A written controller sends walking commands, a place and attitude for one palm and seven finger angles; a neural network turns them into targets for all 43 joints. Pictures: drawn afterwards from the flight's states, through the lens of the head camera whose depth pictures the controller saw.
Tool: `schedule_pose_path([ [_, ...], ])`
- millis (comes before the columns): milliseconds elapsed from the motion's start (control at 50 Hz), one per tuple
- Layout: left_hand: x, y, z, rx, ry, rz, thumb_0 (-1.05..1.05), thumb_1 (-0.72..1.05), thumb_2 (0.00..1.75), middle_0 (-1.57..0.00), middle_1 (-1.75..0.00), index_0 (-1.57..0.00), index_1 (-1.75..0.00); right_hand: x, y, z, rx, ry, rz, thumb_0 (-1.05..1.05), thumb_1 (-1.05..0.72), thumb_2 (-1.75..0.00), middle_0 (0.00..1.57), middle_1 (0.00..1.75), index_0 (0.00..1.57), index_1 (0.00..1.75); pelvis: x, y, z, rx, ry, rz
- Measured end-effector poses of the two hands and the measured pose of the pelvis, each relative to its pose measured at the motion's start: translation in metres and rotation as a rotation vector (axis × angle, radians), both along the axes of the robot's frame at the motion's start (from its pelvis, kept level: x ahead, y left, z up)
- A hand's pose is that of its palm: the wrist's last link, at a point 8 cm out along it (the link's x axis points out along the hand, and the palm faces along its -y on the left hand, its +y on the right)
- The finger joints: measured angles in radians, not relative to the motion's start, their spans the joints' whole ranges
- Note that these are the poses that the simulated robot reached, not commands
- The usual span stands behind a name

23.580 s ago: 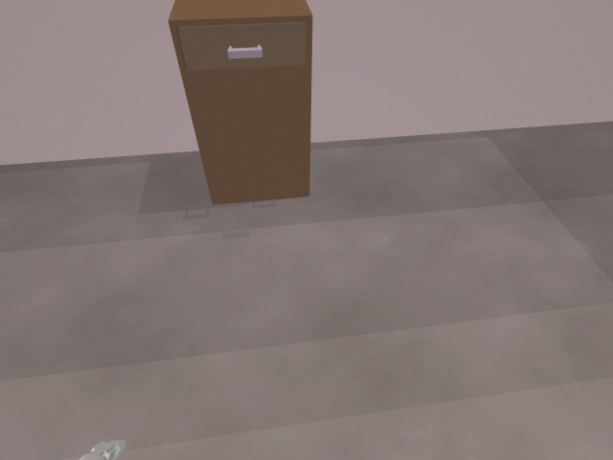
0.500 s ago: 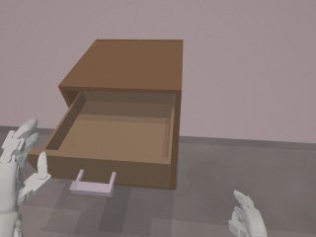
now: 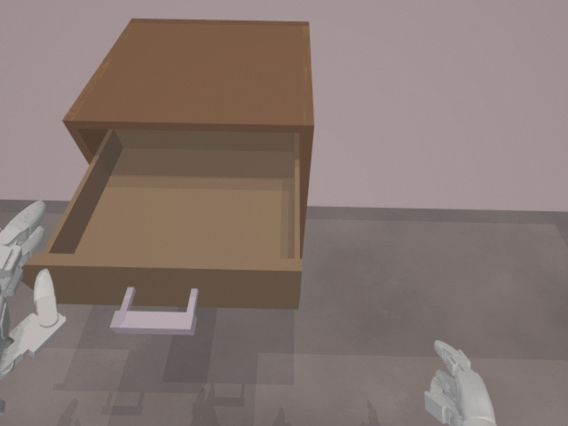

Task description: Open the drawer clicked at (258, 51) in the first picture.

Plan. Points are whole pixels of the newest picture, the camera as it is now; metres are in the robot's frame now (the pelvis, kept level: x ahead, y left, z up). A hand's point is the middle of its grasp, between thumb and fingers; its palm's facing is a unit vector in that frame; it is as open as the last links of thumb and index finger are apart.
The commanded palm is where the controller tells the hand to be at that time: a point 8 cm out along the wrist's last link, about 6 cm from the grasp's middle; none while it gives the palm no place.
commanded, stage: step back with the hand held close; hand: left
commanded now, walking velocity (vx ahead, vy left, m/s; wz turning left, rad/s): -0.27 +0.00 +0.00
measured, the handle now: (158, 308) +0.29 +0.21 -0.04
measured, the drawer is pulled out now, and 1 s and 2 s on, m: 0.30 0.30 0.30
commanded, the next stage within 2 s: stop stepping back and stand still in 0.88 s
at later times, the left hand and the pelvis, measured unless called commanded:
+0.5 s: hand out of the picture +0.11 +0.23 +0.16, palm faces +0.42 -0.82 -0.39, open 7.4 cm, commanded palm +0.04 +0.28 +0.18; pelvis -0.07 -0.01 -0.02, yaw +3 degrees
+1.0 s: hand out of the picture +0.01 +0.17 +0.16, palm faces +0.28 -0.82 -0.50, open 7.4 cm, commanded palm -0.06 +0.22 +0.18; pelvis -0.19 -0.06 +0.00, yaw -1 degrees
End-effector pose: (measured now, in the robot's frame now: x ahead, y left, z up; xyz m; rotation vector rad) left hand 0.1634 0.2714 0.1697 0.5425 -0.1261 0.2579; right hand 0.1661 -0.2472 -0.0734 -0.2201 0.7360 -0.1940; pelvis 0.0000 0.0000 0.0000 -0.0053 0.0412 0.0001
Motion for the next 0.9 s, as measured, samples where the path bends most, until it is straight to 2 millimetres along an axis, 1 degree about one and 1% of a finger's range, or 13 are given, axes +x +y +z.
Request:
schedule_pose_path([
  [160, -0.028, 0.011, 0.007, 0.020, -0.079, -0.001, 0.01, 0.89, 0.89, -0.22, -0.30, -0.21, -0.30, -0.010, 0.018, 0.011, -0.021, -0.049, 0.034, 0.01, -0.91, -0.90, 0.20, 0.30, 0.20, 0.29, -0.021, 0.004, -0.005, 0.010, -0.004, -0.001],
  [240, -0.047, 0.008, 0.008, 0.015, -0.130, 0.032, 0.01, 0.89, 0.89, -0.22, -0.30, -0.21, -0.30, -0.016, 0.027, 0.011, -0.015, -0.092, 0.082, 0.01, -0.91, -0.90, 0.20, 0.30, 0.21, 0.29, -0.033, 0.000, -0.009, 0.014, -0.013, 0.004],
  [300, -0.061, 0.001, 0.007, 0.003, -0.158, 0.061, 0.01, 0.89, 0.89, -0.22, -0.30, -0.21, -0.30, -0.024, 0.028, 0.006, -0.001, -0.108, 0.108, 0.01, -0.90, -0.90, 0.20, 0.30, 0.21, 0.30, -0.043, -0.006, -0.013, 0.008, -0.022, 0.011],
  [400, -0.080, -0.008, 0.006, -0.047, -0.192, 0.074, 0.01, 0.89, 0.89, -0.22, -0.30, -0.21, -0.30, -0.048, 0.019, -0.005, 0.012, -0.069, 0.103, 0.01, -0.90, -0.90, 0.20, 0.30, 0.21, 0.30, -0.058, -0.010, -0.015, -0.002, -0.028, 0.025],
  [500, -0.094, 0.001, 0.004, -0.043, -0.204, 0.068, 0.01, 0.89, 0.89, -0.22, -0.30, -0.21, -0.30, -0.079, 0.009, -0.008, -0.027, -0.013, 0.077, 0.01, -0.90, -0.90, 0.20, 0.30, 0.21, 0.30, -0.075, -0.006, -0.015, 0.004, -0.029, 0.049],
  [560, -0.101, 0.006, 0.004, -0.011, -0.183, 0.082, 0.01, 0.89, 0.89, -0.22, -0.30, -0.21, -0.30, -0.095, 0.008, -0.006, -0.023, -0.009, 0.059, 0.01, -0.91, -0.90, 0.20, 0.30, 0.21, 0.30, -0.087, -0.009, -0.012, 0.009, -0.031, 0.032],
  [600, -0.107, 0.005, 0.007, -0.003, -0.167, 0.086, 0.01, 0.89, 0.89, -0.22, -0.30, -0.21, -0.30, -0.105, 0.008, -0.005, -0.010, -0.012, 0.055, 0.01, -0.91, -0.90, 0.20, 0.30, 0.21, 0.29, -0.094, -0.013, -0.009, -0.002, -0.022, 0.028],
  [640, -0.113, -0.002, 0.010, -0.004, -0.157, 0.078, 0.01, 0.89, 0.89, -0.21, -0.30, -0.21, -0.30, -0.115, 0.007, -0.005, 0.013, -0.013, 0.054, 0.01, -0.91, -0.90, 0.20, 0.30, 0.21, 0.29, -0.101, -0.017, -0.006, -0.007, -0.016, 0.011],
  [700, -0.121, -0.022, 0.013, -0.007, -0.152, 0.038, 0.01, 0.89, 0.89, -0.21, -0.30, -0.20, -0.30, -0.126, 0.002, -0.009, 0.046, -0.024, 0.059, 0.01, -0.90, -0.90, 0.20, 0.30, 0.21, 0.30, -0.115, -0.027, -0.008, -0.002, -0.008, -0.023],
  [760, -0.127, -0.046, 0.013, 0.005, -0.148, -0.021, 0.01, 0.89, 0.89, -0.21, -0.30, -0.20, -0.30, -0.136, -0.009, -0.017, 0.070, -0.037, 0.071, 0.01, -0.90, -0.90, 0.20, 0.30, 0.21, 0.30, -0.134, -0.039, -0.012, -0.006, -0.007, -0.042],
  [820, -0.137, -0.065, 0.016, 0.010, -0.130, -0.070, 0.01, 0.89, 0.89, -0.21, -0.30, -0.21, -0.30, -0.152, -0.023, -0.019, 0.086, -0.017, 0.055, 0.01, -0.90, -0.90, 0.20, 0.30, 0.21, 0.30, -0.153, -0.049, -0.009, -0.016, -0.013, -0.025],
  [860, -0.147, -0.071, 0.017, 0.014, -0.111, -0.084, 0.01, 0.89, 0.89, -0.22, -0.30, -0.21, -0.30, -0.164, -0.034, -0.014, 0.084, -0.001, 0.027, 0.01, -0.91, -0.90, 0.20, 0.30, 0.21, 0.30, -0.162, -0.054, -0.004, 0.019, -0.004, -0.027],
  [900, -0.159, -0.071, 0.016, 0.023, -0.076, -0.071, 0.01, 0.89, 0.89, -0.22, -0.30, -0.21, -0.30, -0.175, -0.045, -0.007, 0.069, 0.008, -0.005, 0.01, -0.91, -0.90, 0.20, 0.30, 0.21, 0.30, -0.170, -0.057, 0.001, 0.046, 0.009, -0.032],
])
